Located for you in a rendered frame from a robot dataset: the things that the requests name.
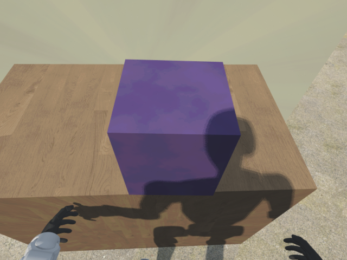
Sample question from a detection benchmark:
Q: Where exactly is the left robot hand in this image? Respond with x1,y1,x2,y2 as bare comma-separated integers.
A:
41,205,78,243

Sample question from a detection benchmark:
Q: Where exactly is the carton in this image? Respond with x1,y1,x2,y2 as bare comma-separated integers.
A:
107,59,241,196

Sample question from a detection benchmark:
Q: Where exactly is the pedestal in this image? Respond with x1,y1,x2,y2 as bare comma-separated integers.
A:
0,64,317,252

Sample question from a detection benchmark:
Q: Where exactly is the right robot hand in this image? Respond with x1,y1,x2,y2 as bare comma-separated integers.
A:
284,235,322,260

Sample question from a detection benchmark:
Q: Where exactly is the left robot forearm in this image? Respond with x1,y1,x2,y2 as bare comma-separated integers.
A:
20,232,60,260

